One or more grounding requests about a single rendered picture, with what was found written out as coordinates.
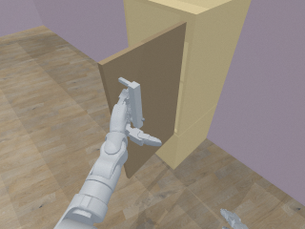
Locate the cupboard door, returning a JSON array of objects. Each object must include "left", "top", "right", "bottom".
[{"left": 97, "top": 21, "right": 187, "bottom": 179}]

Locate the handle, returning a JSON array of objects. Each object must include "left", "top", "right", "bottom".
[{"left": 118, "top": 77, "right": 143, "bottom": 129}]

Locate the robot left forearm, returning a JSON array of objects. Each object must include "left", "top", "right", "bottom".
[{"left": 53, "top": 132, "right": 128, "bottom": 229}]

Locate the robot left hand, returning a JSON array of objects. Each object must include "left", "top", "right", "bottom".
[{"left": 110, "top": 88, "right": 162, "bottom": 147}]

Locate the left robot upper arm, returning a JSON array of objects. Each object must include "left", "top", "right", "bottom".
[{"left": 55, "top": 218, "right": 97, "bottom": 229}]

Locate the robot right hand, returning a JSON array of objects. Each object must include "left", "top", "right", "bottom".
[{"left": 220, "top": 208, "right": 249, "bottom": 229}]

